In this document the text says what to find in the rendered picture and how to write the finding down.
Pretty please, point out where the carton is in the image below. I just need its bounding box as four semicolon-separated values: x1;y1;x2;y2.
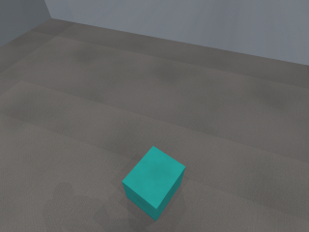
122;146;185;221

